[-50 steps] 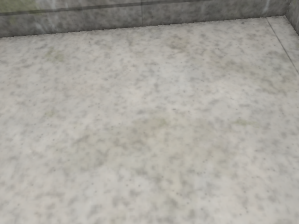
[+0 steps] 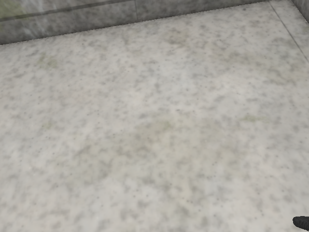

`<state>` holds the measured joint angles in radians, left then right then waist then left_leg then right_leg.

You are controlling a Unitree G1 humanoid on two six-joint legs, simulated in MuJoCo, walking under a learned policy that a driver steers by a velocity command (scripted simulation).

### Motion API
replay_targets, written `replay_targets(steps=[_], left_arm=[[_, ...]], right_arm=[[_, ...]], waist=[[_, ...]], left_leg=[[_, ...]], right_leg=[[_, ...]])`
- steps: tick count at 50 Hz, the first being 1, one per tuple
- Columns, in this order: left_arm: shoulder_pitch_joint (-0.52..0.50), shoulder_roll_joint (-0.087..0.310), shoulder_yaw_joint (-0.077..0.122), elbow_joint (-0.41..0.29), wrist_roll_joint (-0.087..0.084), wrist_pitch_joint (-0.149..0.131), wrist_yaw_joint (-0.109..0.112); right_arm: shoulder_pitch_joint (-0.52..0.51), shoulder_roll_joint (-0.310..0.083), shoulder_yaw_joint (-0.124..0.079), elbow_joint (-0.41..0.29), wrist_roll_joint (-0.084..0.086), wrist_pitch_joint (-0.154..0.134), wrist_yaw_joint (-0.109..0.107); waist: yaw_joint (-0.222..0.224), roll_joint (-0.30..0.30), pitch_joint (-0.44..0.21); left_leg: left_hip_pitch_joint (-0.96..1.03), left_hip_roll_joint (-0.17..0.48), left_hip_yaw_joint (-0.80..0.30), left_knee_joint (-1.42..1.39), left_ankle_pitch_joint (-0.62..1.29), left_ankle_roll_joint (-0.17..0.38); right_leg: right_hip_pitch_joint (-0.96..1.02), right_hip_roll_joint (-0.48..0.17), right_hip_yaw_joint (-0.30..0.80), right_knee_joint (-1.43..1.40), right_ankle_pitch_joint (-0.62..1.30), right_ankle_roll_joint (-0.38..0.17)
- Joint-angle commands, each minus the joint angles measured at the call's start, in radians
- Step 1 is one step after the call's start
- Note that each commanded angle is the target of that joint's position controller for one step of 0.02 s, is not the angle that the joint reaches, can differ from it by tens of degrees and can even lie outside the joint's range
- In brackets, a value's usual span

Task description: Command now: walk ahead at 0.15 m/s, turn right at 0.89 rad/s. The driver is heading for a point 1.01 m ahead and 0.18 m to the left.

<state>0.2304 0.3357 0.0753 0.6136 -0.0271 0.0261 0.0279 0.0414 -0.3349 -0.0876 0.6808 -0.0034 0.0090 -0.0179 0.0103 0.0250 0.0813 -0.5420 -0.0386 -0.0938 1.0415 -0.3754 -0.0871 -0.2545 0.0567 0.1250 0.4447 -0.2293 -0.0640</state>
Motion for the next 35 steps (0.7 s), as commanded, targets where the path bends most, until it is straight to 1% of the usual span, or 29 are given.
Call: replay_targets(steps=[1, 2, 3, 4, 5, 6, 7, 9, 11, 13, 14, 15, 16, 17, 18, 19, 20, 21, 22, 23, 24, 26, 27, 29, 30, 31, 32, 34, 35], left_arm=[[0.024, 0.172, 0.050, -0.070, -0.014, -0.007, 0.016], [0.027, 0.173, 0.047, -0.072, -0.014, -0.012, 0.013], [0.023, 0.183, 0.047, -0.074, -0.009, -0.019, 0.010], [0.012, 0.179, 0.041, -0.071, 0.000, -0.025, 0.009], [0.023, 0.163, 0.033, -0.064, 0.008, -0.033, 0.006], [0.044, 0.145, 0.024, -0.051, 0.013, -0.041, 0.001], [0.060, 0.141, 0.019, -0.042, 0.015, -0.049, -0.006], [0.070, 0.147, 0.012, -0.035, 0.017, -0.064, -0.020], [0.074, 0.147, 0.009, -0.026, 0.015, -0.074, -0.030], [0.078, 0.149, 0.009, -0.018, 0.015, -0.081, -0.035], [0.072, 0.149, 0.009, -0.016, 0.016, -0.082, -0.036], [0.061, 0.146, 0.008, -0.016, 0.019, -0.083, -0.036], [0.038, 0.136, 0.003, -0.025, 0.027, -0.086, -0.034], [0.005, 0.101, -0.009, -0.044, 0.037, -0.092, -0.027], [-0.035, 0.069, -0.022, -0.122, 0.030, -0.116, -0.018], [-0.065, 0.052, -0.031, -0.144, 0.011, -0.145, -0.014], [-0.115, 0.079, -0.028, -0.153, -0.018, -0.168, -0.026], [-0.135, 0.064, -0.036, -0.143, -0.010, -0.182, -0.036], [-0.155, 0.052, -0.038, -0.145, 0.016, -0.194, -0.043], [-0.158, 0.051, -0.033, -0.144, 0.033, -0.196, -0.046], [-0.154, 0.047, -0.031, -0.138, 0.040, -0.192, -0.052], [-0.168, 0.043, -0.029, -0.135, 0.041, -0.182, -0.055], [-0.207, 0.038, -0.031, -0.148, 0.040, -0.180, -0.054], [-0.307, 0.002, -0.044, -0.174, 0.039, -0.187, -0.058], [-0.356, -0.013, -0.048, -0.187, 0.037, -0.192, -0.063], [-0.385, -0.015, -0.047, -0.196, 0.031, -0.196, -0.065], [-0.395, -0.003, -0.040, -0.197, 0.021, -0.197, -0.065], [-0.394, 0.038, -0.020, -0.196, 0.000, -0.194, -0.058], [-0.377, 0.063, -0.008, -0.194, -0.006, -0.194, -0.053]], right_arm=[[-0.024, -0.055, -0.009, -0.061, 0.012, -0.027, 0.011], [-0.045, -0.061, -0.011, -0.066, 0.019, -0.037, 0.019], [-0.070, -0.069, -0.013, -0.074, 0.025, -0.049, 0.025], [-0.060, -0.076, -0.014, -0.066, 0.029, -0.060, 0.032], [-0.055, -0.075, -0.010, -0.058, 0.026, -0.073, 0.039], [-0.054, -0.067, -0.005, -0.052, 0.021, -0.087, 0.043], [-0.064, -0.060, 0.000, -0.055, 0.019, -0.098, 0.046], [-0.076, -0.058, 0.008, -0.065, 0.029, -0.111, 0.050], [-0.069, -0.066, 0.013, -0.070, 0.039, -0.122, 0.055], [-0.040, -0.070, 0.019, -0.072, 0.047, -0.128, 0.064], [-0.007, -0.067, 0.022, -0.065, 0.049, -0.129, 0.067], [0.046, -0.068, 0.023, -0.049, 0.051, -0.128, 0.067], [0.155, -0.084, 0.014, -0.016, 0.053, -0.125, 0.064], [0.345, -0.133, -0.010, 0.038, 0.054, -0.126, 0.059], [0.507, -0.262, -0.045, 0.063, 0.043, -0.131, 0.061], [0.533, -0.216, -0.032, 0.059, 0.034, -0.135, 0.073], [0.483, -0.159, -0.014, 0.043, 0.021, -0.133, 0.068], [0.470, -0.130, -0.006, 0.023, 0.011, -0.127, 0.061], [0.469, -0.116, 0.000, 0.020, 0.013, -0.116, 0.057], [0.447, -0.095, 0.010, 0.013, 0.014, -0.108, 0.049], [0.428, -0.071, 0.020, 0.011, 0.020, -0.100, 0.041], [0.419, -0.065, 0.027, 0.014, 0.031, -0.087, 0.023], [0.414, -0.071, 0.026, 0.016, 0.033, -0.084, 0.015], [0.414, -0.080, 0.024, 0.032, 0.033, -0.080, -0.002], [0.436, -0.084, 0.022, 0.046, 0.036, -0.079, -0.007], [0.457, -0.086, 0.021, 0.061, 0.040, -0.080, -0.009], [0.466, -0.087, 0.020, 0.074, 0.046, -0.083, -0.010], [0.471, -0.081, 0.018, 0.092, 0.055, -0.084, -0.013], [0.465, -0.082, 0.016, 0.097, 0.056, -0.082, -0.014]], waist=[[0.010, -0.121, -0.204], [0.022, -0.151, -0.170], [0.030, -0.189, -0.128], [0.029, -0.218, -0.114], [0.045, -0.231, -0.117], [0.062, -0.229, -0.118], [0.077, -0.226, -0.105], [0.093, -0.224, -0.056], [0.095, -0.217, -0.012], [0.081, -0.195, 0.010], [0.061, -0.177, 0.009], [0.030, -0.155, -0.005], [-0.027, -0.131, -0.049], [-0.113, -0.042, -0.138], [-0.153, 0.251, -0.202], [-0.150, 0.276, -0.189], [-0.139, 0.174, -0.091], [-0.133, 0.091, -0.073], [-0.123, 0.009, -0.050], [-0.092, 0.011, -0.033], [-0.072, 0.036, -0.009], [-0.059, 0.043, 0.026], [-0.063, 0.039, 0.050], [-0.085, 0.050, 0.074], [-0.103, 0.060, 0.071], [-0.114, 0.067, 0.064], [-0.112, 0.079, 0.053], [-0.094, 0.104, 0.029], [-0.074, 0.114, 0.010]], left_leg=[[-0.078, -0.013, -0.018, -0.167, 0.073, -0.014], [-0.071, -0.013, -0.024, -0.228, 0.090, -0.008], [-0.070, -0.017, -0.027, -0.283, 0.093, -0.003], [-0.072, 0.000, -0.014, -0.322, 0.115, 0.002], [-0.045, 0.018, 0.003, -0.360, 0.146, 0.006], [-0.006, 0.032, 0.024, -0.389, 0.174, 0.011], [0.025, 0.042, 0.043, -0.402, 0.185, 0.021], [0.034, 0.058, 0.072, -0.419, 0.162, 0.055], [0.017, 0.072, 0.092, -0.440, 0.129, 0.097], [0.024, 0.077, 0.112, -0.462, 0.122, 0.138], [0.062, 0.073, 0.127, -0.484, 0.137, 0.159], [0.138, 0.056, 0.146, -0.502, 0.141, 0.179], [0.280, 0.024, 0.160, -0.498, 0.126, 0.199], [0.501, 0.036, 0.082, -0.501, 0.091, 0.236], [0.724, 0.229, -0.417, -0.699, -0.225, 0.381], [0.831, 0.333, -0.750, -0.842, -0.445, 0.428], [0.805, 0.352, -0.711, -0.842, -0.426, 0.418], [0.774, 0.316, -0.615, -0.822, -0.325, 0.406], [0.726, 0.283, -0.550, -0.830, -0.247, 0.397], [0.661, 0.249, -0.489, -0.841, -0.167, 0.385], [0.608, 0.212, -0.443, -0.858, -0.110, 0.377], [0.523, 0.181, -0.382, -0.877, 0.009, 0.369], [0.462, 0.162, -0.354, -0.890, 0.078, 0.367], [0.325, 0.110, -0.287, -0.893, 0.185, 0.342], [0.276, 0.102, -0.277, -0.900, 0.214, 0.331], [0.249, 0.106, -0.284, -0.904, 0.230, 0.320], [0.251, 0.113, -0.298, -0.900, 0.257, 0.307], [0.328, 0.133, -0.323, -0.861, 0.365, 0.274], [0.378, 0.138, -0.327, -0.812, 0.500, 0.256]], right_leg=[[0.239, -0.201, 0.302, -0.120, 0.072, -0.167], [0.197, -0.196, 0.347, -0.167, -0.199, -0.170], [0.162, -0.198, 0.388, -0.197, -0.321, -0.173], [0.168, -0.209, 0.368, -0.200, -0.328, -0.166], [0.169, -0.212, 0.342, -0.191, -0.298, -0.157], [0.158, -0.217, 0.318, -0.184, -0.270, -0.151], [0.135, -0.224, 0.310, -0.186, -0.273, -0.151], [0.107, -0.248, 0.314, -0.205, -0.312, -0.157], [0.117, -0.275, 0.306, -0.220, -0.318, -0.162], [0.134, -0.295, 0.272, -0.225, -0.290, -0.160], [0.126, -0.295, 0.238, -0.216, -0.263, -0.154], [0.100, -0.283, 0.189, -0.185, -0.200, -0.143], [0.048, -0.251, 0.122, -0.092, -0.029, -0.122], [-0.048, -0.177, 0.016, 0.168, 0.199, -0.081], [-0.351, -0.033, -0.120, 0.614, 0.163, 0.033], [-0.599, 0.015, -0.015, 0.783, -0.207, 0.050], [-0.722, -0.036, 0.013, 0.841, -0.175, 0.029], [-0.724, -0.068, 0.006, 0.833, -0.129, 0.021], [-0.711, -0.085, -0.002, 0.766, -0.091, 0.022], [-0.659, -0.101, -0.002, 0.685, -0.042, 0.030], [-0.619, -0.102, -0.014, 0.625, -0.009, 0.048], [-0.580, -0.091, -0.047, 0.521, 0.030, 0.083], [-0.556, -0.076, -0.066, 0.446, 0.075, 0.100], [-0.428, -0.032, -0.104, 0.267, 0.206, 0.123], [-0.351, -0.012, -0.121, 0.198, 0.261, 0.127], [-0.275, 0.002, -0.119, 0.144, 0.306, 0.126], [-0.212, 0.008, -0.103, 0.100, 0.337, 0.124], [-0.134, 0.003, -0.069, 0.040, 0.344, 0.116], [-0.097, 0.004, -0.067, 0.022, 0.305, 0.105]])
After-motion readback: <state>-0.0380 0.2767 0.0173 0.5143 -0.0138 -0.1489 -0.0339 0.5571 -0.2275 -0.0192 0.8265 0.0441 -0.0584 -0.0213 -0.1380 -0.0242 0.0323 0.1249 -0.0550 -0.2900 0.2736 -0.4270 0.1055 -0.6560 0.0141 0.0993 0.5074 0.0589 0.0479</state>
